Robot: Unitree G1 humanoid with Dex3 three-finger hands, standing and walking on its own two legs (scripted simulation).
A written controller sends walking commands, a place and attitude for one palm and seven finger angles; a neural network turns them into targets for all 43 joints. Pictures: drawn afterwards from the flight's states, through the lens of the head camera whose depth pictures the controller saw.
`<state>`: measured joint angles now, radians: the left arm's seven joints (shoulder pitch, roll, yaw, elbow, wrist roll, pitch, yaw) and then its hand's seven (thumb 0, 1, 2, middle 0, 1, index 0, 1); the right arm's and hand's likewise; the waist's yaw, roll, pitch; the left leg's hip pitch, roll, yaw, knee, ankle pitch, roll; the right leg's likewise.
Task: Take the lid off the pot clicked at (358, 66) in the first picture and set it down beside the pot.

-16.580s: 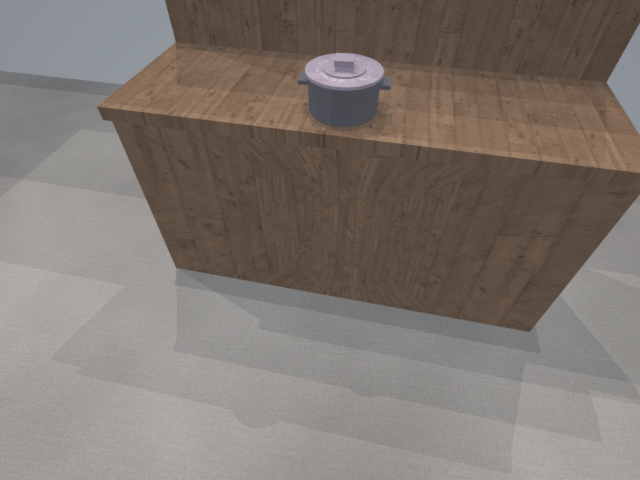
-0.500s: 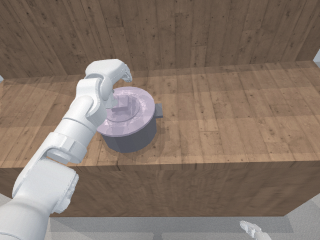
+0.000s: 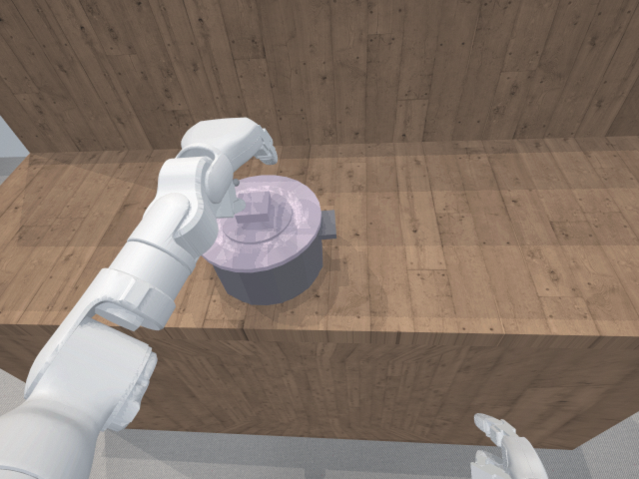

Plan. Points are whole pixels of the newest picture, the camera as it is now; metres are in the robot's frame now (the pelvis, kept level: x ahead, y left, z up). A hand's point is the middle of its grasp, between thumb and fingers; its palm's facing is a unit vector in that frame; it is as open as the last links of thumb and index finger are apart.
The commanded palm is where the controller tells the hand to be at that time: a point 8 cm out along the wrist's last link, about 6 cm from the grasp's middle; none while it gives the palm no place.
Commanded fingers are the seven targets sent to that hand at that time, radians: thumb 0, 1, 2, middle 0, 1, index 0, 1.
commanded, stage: move the open hand above the knob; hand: left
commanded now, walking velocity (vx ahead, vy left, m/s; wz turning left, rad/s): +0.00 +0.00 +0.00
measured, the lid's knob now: (253, 207) +0.47 +0.11 +0.09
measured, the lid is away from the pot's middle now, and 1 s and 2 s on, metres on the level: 0.00 0.00 0.01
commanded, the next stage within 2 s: lower the open fingers around the knob in 0.20 s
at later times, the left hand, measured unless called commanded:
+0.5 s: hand (236, 206) +0.42 +0.12 +0.14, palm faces -0.25 -0.04 -0.97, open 10.2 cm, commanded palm +0.40 +0.12 +0.20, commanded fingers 0.00 -0.32 1.46 -0.83 -0.08 -0.83 -0.08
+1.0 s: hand (237, 209) +0.42 +0.12 +0.13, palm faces -0.24 -0.05 -0.97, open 10.1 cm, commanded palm +0.40 +0.11 +0.17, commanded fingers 0.00 -0.32 1.46 -0.83 -0.08 -0.83 -0.08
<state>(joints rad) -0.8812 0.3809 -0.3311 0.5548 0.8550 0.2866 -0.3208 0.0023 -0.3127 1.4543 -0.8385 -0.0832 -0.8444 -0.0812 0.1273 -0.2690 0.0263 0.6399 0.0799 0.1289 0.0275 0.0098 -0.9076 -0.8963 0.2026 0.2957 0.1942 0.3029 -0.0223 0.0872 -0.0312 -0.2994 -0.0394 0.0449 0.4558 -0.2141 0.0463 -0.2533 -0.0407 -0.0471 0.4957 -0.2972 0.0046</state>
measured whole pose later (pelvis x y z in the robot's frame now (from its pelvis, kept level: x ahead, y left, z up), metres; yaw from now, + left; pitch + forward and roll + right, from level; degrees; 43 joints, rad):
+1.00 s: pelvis -0.01 +0.00 +0.00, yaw +0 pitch +3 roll +0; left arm -0.85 0.33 -0.36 0.62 0.87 0.29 -0.28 0.00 -0.31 1.45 -0.84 -0.08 -0.85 -0.09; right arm 0.17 -0.27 0.02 0.65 0.09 0.16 0.03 0.01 -0.91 -0.90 0.20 0.30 0.19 0.30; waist -0.02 0.08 -0.04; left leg -0.33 -0.04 0.04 0.48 -0.21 0.05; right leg -0.28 -0.04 -0.05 0.51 -0.29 0.00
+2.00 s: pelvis +0.00 +0.00 +0.00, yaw +0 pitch +4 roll +0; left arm -0.75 0.34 -0.37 0.51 0.86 0.31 -0.26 0.01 -0.02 1.15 -0.53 -0.63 -0.68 -0.70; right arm 0.10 -0.26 0.02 0.62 0.09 0.16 0.06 0.01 -0.91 -0.90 0.20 0.30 0.19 0.30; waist -0.02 0.10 -0.04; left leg -0.32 -0.03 0.04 0.49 -0.24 0.04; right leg -0.27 -0.03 -0.05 0.51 -0.31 0.00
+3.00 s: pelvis +0.00 +0.00 +0.00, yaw -1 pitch +3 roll +0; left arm -0.80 0.35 -0.34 0.62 0.86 0.27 -0.28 -0.01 0.18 1.12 -0.53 -0.74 -0.99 -0.93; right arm 0.17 -0.27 0.02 0.65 0.08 0.14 0.01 0.01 -0.91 -0.90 0.20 0.30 0.19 0.30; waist -0.05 0.09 -0.02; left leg -0.31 -0.03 0.06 0.47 -0.22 0.05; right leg -0.26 -0.03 -0.03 0.49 -0.28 0.00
